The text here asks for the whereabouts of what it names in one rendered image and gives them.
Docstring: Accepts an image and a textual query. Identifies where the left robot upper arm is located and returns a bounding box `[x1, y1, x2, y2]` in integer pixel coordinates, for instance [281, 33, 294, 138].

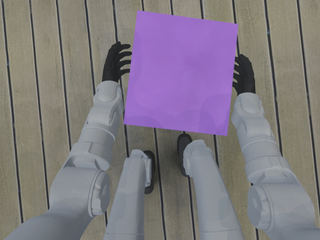
[3, 166, 111, 240]

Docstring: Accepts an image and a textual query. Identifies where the left robot shin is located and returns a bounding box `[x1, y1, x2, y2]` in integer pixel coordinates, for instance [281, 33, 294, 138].
[123, 149, 151, 187]

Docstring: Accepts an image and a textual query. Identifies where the right robot foot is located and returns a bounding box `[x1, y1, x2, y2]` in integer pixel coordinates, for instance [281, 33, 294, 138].
[177, 133, 192, 177]

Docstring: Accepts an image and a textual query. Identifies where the robot right forearm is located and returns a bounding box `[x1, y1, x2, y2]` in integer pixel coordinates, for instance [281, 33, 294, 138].
[231, 92, 315, 222]

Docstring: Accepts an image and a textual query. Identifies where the left robot hand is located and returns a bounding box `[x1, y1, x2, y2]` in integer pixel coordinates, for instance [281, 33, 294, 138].
[102, 41, 132, 83]

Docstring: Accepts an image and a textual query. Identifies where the right robot upper arm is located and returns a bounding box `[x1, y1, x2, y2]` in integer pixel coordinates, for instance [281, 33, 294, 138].
[247, 182, 320, 240]

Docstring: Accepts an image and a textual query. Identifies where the carton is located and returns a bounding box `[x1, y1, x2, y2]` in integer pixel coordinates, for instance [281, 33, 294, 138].
[123, 10, 239, 136]

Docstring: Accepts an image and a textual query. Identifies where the robot left forearm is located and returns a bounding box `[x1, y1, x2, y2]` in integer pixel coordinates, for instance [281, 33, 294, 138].
[49, 80, 124, 206]

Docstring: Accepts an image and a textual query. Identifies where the right robot hand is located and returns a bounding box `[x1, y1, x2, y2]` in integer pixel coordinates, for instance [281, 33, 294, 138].
[232, 54, 256, 96]

